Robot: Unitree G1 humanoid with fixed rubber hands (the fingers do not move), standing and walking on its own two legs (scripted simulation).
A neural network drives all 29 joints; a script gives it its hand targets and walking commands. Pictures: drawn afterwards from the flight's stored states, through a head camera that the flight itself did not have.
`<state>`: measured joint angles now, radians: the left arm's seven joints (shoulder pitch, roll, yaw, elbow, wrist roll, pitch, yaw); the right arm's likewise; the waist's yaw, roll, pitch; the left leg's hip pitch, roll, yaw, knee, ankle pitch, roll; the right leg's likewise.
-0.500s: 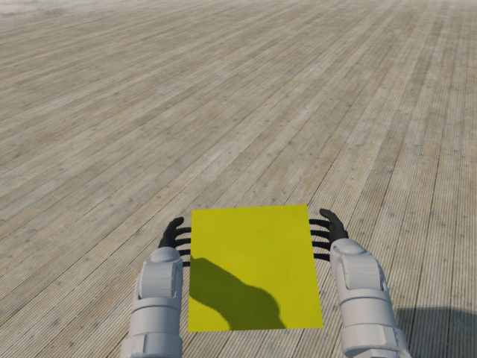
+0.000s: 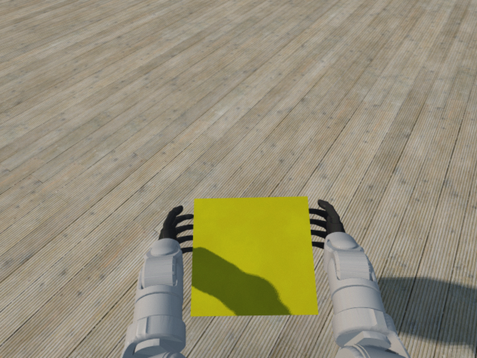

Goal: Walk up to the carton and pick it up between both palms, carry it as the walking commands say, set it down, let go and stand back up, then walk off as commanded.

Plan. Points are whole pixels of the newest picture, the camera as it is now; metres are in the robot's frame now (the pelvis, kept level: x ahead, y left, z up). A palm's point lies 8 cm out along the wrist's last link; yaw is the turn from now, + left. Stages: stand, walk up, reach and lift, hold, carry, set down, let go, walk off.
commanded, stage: set down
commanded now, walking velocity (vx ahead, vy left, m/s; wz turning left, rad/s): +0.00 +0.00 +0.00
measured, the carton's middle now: (250, 256) +0.33 +0.01 -0.11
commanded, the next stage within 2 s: none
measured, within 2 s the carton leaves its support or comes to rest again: neither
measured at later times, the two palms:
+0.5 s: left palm (179, 254) +0.33 +0.16 -0.09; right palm (318, 253) +0.33 -0.13 -0.09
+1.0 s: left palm (187, 259) +0.36 +0.16 -0.18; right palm (309, 258) +0.36 -0.13 -0.18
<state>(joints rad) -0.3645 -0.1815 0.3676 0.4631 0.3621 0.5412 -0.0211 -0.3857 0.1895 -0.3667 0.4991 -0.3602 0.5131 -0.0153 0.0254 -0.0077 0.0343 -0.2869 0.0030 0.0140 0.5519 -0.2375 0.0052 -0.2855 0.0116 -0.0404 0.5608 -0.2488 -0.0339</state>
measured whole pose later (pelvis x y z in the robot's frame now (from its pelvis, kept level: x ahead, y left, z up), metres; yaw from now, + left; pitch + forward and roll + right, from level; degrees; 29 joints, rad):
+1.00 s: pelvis -0.04 +0.01 -0.12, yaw +0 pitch +34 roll +0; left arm -0.65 -0.18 0.48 0.47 0.31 0.32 0.02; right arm -0.66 0.18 -0.48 0.49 -0.34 0.32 -0.03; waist 0.01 -0.02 -0.17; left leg -1.41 0.00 0.03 1.21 -0.39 0.02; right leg -1.42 0.00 -0.02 1.22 -0.39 -0.02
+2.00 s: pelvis -0.07 +0.01 -0.28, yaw +1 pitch +45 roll -1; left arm -0.97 -0.04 0.45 0.66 0.22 0.30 0.12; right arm -0.98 0.04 -0.45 0.67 -0.22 0.30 -0.13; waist 0.01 0.00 -0.17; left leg -2.06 -0.03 0.00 1.76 -0.49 0.01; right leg -2.05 0.03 -0.01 1.77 -0.51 -0.01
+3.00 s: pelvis -0.08 +0.01 -0.38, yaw +1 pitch +41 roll +0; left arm -1.31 0.15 0.39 0.83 0.10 0.23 0.08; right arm -1.31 -0.14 -0.39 0.84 -0.09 0.23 -0.09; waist 0.00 -0.01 0.16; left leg -2.30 -0.02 0.02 2.12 -0.54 0.01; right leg -2.29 0.04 -0.02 2.13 -0.56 -0.01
